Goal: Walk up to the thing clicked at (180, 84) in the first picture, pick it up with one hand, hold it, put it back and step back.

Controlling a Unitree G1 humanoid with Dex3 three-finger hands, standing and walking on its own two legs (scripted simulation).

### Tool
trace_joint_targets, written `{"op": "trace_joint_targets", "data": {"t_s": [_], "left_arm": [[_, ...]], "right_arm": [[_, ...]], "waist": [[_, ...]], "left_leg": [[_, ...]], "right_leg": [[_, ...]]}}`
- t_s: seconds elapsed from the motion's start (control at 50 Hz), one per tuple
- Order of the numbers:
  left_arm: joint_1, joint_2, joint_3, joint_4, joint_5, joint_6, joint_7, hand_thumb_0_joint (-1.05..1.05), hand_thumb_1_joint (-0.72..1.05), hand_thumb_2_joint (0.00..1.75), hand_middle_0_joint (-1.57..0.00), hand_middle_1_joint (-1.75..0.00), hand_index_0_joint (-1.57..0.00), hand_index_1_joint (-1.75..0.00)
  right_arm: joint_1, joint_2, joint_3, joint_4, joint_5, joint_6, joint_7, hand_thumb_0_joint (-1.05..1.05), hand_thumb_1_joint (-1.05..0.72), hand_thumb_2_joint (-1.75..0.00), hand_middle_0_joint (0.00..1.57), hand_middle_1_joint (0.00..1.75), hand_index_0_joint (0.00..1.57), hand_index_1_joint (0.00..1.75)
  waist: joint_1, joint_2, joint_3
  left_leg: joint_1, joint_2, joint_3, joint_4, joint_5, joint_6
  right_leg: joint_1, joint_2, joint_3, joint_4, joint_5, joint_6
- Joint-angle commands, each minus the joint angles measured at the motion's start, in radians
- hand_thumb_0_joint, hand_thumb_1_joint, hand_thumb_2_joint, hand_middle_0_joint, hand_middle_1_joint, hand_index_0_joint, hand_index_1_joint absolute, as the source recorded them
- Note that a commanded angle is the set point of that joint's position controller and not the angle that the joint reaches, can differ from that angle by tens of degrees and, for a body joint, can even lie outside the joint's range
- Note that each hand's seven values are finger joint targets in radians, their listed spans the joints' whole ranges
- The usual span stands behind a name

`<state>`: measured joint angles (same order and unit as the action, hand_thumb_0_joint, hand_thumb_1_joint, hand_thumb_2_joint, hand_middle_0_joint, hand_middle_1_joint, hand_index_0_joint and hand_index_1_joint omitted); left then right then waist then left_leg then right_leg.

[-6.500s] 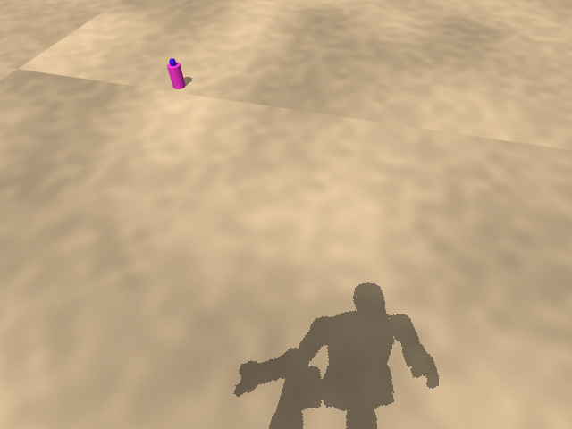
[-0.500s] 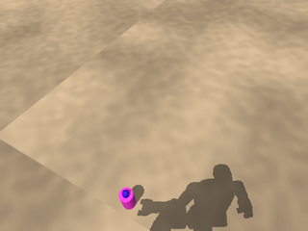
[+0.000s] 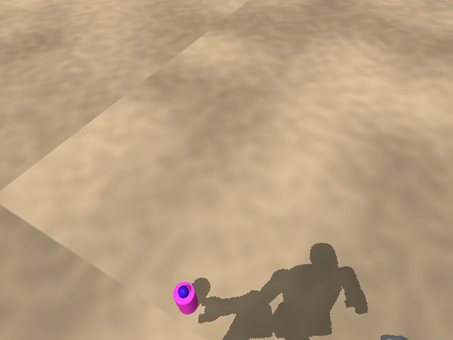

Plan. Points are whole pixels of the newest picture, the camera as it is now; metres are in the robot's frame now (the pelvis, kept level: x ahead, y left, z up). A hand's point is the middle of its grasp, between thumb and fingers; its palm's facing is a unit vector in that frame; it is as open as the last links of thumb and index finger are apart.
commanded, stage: walk up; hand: left
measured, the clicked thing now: (185, 297) +0.38 +0.18 -0.69
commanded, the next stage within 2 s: stand in 0.68 s
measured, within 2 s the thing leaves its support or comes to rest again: neither
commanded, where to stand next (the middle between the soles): +0.05 -0.01 m, yaw -1 degrees
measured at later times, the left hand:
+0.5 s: hand out of the picture +0.09 +0.25 -0.16, palm faces -0.01 -0.95 -0.32, open 7.4 cm
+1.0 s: hand out of the picture +0.09 +0.25 -0.15, palm faces -0.02 -0.94 -0.35, open 7.4 cm
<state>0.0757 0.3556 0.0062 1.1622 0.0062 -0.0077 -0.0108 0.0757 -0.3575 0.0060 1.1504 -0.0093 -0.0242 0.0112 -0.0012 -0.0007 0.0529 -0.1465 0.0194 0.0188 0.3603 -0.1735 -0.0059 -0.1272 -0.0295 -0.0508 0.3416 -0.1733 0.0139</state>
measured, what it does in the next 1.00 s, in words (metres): stands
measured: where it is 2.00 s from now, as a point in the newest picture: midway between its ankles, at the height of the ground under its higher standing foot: outside the picture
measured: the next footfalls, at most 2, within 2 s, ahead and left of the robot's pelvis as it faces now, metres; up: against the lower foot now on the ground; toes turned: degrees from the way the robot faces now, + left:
none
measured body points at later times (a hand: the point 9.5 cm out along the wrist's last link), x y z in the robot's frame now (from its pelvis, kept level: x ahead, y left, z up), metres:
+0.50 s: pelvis +0.01 +0.00 +0.00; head +0.02 +0.00 +0.45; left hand +0.09 +0.30 -0.14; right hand +0.09 -0.30 -0.13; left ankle +0.02 +0.12 -0.75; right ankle +0.01 -0.13 -0.75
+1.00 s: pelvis +0.01 +0.00 +0.00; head +0.02 +0.00 +0.45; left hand +0.09 +0.30 -0.13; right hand +0.09 -0.30 -0.13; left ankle +0.02 +0.12 -0.75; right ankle +0.01 -0.13 -0.75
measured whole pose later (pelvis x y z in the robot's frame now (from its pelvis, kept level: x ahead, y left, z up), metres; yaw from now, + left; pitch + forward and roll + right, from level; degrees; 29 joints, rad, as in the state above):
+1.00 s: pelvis +0.01 +0.00 +0.00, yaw +0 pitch -2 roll +0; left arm 0.09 0.35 0.00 1.14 0.01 -0.01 0.00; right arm 0.08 -0.34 0.01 1.15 -0.01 -0.01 0.01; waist -0.01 0.00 0.05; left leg -0.11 0.01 0.02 0.30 -0.15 -0.01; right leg -0.10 -0.03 -0.06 0.31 -0.17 0.01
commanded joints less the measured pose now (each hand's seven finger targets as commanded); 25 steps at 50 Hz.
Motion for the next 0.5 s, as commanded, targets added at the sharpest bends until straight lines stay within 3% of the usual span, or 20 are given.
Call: {"op": "trace_joint_targets", "data": {"t_s": [0.0,0.26,0.34,0.48], "left_arm": [[-0.061,0.203,0.034,-0.052,-0.005,-0.020,0.009,0.00,0.90,0.90,-0.20,-0.30,-0.20,-0.30],[-0.049,0.203,0.039,-0.049,0.001,-0.019,0.011,0.00,0.90,0.90,-0.20,-0.30,-0.20,-0.30],[-0.041,0.201,0.043,-0.051,0.002,-0.019,0.013,0.00,0.90,0.90,-0.20,-0.30,-0.20,-0.30],[-0.050,0.197,0.044,-0.062,0.004,-0.017,0.014,0.00,0.90,0.90,-0.20,-0.30,-0.20,-0.30]], "right_arm": [[-0.042,-0.220,-0.046,-0.042,0.005,-0.013,-0.018,0.00,-0.90,-0.90,0.20,0.30,0.20,0.30],[-0.058,-0.209,-0.044,-0.036,0.004,-0.011,-0.018,0.00,-0.90,-0.90,0.20,0.30,0.20,0.30],[-0.057,-0.205,-0.044,-0.042,0.004,-0.012,-0.018,0.00,-0.90,-0.90,0.20,0.30,0.20,0.30],[-0.046,-0.204,-0.044,-0.041,0.002,-0.009,-0.020,0.00,-0.90,-0.90,0.20,0.30,0.20,0.30]], "waist": [[-0.004,-0.008,-0.083],[0.001,0.002,-0.091],[0.005,-0.002,-0.110],[-0.001,0.012,-0.093]], "left_leg": [[0.037,0.109,-0.091,-0.066,0.115,0.026],[0.031,0.105,-0.092,-0.085,0.121,0.022],[0.049,0.109,-0.090,-0.076,0.171,0.023],[0.020,0.106,-0.088,-0.083,0.138,0.021]], "right_leg": [[-0.012,-0.104,0.100,-0.072,0.066,-0.027],[0.027,-0.106,0.091,-0.075,0.089,-0.021],[0.041,-0.106,0.086,-0.070,0.120,-0.020],[0.051,-0.106,0.088,-0.078,0.103,-0.022]]}}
